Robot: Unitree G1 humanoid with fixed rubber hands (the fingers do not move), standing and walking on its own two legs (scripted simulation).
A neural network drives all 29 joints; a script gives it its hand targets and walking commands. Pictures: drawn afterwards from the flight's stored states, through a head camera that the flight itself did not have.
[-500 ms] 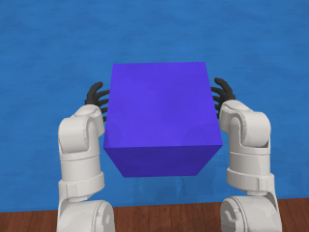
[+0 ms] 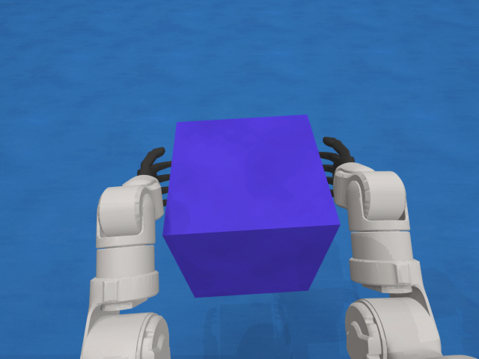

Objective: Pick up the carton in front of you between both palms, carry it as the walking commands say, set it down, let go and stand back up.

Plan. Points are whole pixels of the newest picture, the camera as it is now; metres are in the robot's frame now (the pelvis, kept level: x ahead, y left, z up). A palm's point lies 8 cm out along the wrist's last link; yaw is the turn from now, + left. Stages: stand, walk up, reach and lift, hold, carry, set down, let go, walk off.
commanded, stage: carry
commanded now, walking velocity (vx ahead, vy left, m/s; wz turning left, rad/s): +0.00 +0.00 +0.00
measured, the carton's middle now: (247, 212) +0.35 +0.01 +0.04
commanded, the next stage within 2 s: none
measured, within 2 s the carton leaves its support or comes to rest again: neither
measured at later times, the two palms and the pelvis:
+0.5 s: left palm (135, 206) +0.31 +0.16 +0.13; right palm (349, 201) +0.31 -0.14 +0.13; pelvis -0.03 +0.01 +0.00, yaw +0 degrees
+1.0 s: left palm (125, 218) +0.29 +0.17 +0.13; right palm (344, 211) +0.29 -0.13 +0.13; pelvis -0.05 +0.02 +0.00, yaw +0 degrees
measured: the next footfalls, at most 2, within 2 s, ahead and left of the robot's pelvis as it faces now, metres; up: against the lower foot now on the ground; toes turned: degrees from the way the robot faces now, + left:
none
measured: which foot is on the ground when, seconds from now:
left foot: down 0.00-1.00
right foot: down 0.00-1.00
